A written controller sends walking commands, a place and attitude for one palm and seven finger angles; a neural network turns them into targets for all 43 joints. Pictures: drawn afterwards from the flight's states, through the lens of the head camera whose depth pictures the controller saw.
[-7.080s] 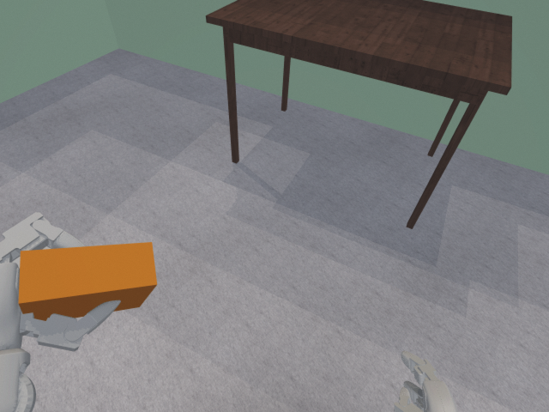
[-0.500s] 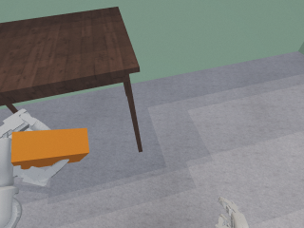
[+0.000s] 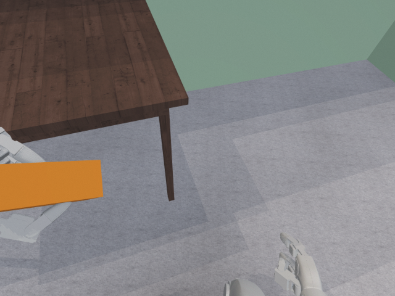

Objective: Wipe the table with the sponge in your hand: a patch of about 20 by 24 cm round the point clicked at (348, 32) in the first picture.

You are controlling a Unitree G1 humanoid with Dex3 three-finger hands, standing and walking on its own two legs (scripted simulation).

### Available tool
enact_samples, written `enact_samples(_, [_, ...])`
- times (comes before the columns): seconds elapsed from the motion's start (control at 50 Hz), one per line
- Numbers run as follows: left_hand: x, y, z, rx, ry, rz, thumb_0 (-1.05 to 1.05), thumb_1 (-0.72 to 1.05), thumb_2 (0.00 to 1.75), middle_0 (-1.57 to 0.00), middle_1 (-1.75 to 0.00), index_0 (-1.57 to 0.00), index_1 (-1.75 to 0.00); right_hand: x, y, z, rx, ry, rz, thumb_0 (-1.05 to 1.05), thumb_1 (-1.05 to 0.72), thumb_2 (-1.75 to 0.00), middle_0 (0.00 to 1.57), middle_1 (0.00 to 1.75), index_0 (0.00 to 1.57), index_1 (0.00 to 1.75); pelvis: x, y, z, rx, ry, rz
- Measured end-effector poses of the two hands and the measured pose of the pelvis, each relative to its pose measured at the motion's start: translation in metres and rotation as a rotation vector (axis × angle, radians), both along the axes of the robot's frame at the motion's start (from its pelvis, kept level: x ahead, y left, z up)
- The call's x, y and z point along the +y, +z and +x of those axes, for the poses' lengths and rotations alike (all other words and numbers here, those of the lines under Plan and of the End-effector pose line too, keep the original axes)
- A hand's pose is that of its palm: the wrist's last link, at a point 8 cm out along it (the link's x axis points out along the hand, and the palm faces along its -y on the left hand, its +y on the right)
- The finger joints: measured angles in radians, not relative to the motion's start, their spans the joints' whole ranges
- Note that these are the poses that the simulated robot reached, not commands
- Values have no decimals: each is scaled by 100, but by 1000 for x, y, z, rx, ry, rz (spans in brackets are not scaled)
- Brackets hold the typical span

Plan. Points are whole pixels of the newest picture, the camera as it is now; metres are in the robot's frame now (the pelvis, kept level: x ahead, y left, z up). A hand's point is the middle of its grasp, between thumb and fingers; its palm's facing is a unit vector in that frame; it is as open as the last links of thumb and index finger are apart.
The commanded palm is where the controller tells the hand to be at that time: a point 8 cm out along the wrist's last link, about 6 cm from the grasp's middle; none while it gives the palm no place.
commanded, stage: take the last steps up to it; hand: left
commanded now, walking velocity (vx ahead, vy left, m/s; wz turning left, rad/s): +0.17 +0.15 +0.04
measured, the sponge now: (61, 185) +0.24 +0.21 +0.17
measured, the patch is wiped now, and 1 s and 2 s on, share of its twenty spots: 0.00 0.00 0.00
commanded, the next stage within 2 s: come to a stop and stand still in 0.06 s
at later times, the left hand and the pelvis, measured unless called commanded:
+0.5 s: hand (38, 148) +0.29 +0.25 +0.18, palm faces +0.36 -0.82 -0.45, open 9.0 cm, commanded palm +0.23 +0.31 +0.18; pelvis +0.07 +0.03 -0.01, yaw +0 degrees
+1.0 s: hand (24, 193) +0.22 +0.24 +0.18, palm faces +0.35 -0.82 -0.46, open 9.0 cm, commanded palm +0.17 +0.29 +0.18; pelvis +0.00 +0.01 +0.00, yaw -1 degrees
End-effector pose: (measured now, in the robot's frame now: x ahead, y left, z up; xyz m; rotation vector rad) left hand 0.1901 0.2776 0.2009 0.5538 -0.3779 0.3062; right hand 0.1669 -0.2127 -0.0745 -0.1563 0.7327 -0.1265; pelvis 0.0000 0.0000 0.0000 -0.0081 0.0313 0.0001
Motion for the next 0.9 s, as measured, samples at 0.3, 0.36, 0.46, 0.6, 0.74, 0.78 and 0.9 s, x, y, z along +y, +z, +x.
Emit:
enact_samples(0.3, [13, -29, 52, 122, 144, -47, -1, -41, 104, -86, -137, -85, -137, 1, -47, 52, 130, 57, 27, 1, -90, -90, 21, 30, 21, 30, 4, -13, 67, -51, 23, 21])
enact_samples(0.36, [8, -33, 59, 136, 121, -74, -1, -41, 104, -86, -137, -85, -137, -5, -31, 64, 98, 50, -15, 1, -90, -90, 21, 30, 21, 30, 7, -8, 68, -55, 13, 40])
enact_samples(0.46, [6, -14, 63, 67, 15, -37, -1, -41, 104, -86, -137, -85, -137, -5, -4, 80, 24, 29, -93, 1, -90, -90, 20, 29, 20, 30, 19, -4, 68, -51, 11, 41])
enact_samples(0.6, [50, -2, 51, -13, 16, -3, -1, -41, 104, -86, -137, -85, -137, 24, 11, 75, -19, -13, -105, 1, -90, -90, 20, 29, 20, 30, 46, -6, 68, -55, -10, 19])
enact_samples(0.74, [59, -16, 34, 47, 86, -123, -1, -41, 104, -86, -137, -85, -137, 61, 7, 46, 6, 80, -6, 1, -90, -90, 20, 30, 20, 30, 47, 4, 51, -45, -15, -20])
enact_samples(0.78, [47, -18, 29, 64, 62, -140, -1, -41, 104, -86, -137, -85, -137, 64, 3, 36, 6, 90, 17, 1, -90, -90, 21, 30, 21, 30, 44, 4, 43, -45, -19, -18])
enact_samples(0.9, [11, -13, 13, 92, 7, -67, -1, -41, 104, -86, -137, -85, -137, 45, -15, 5, 12, 67, 68, 1, -90, -90, 21, 30, 21, 30, 24, -3, 14, -62, -17, -15])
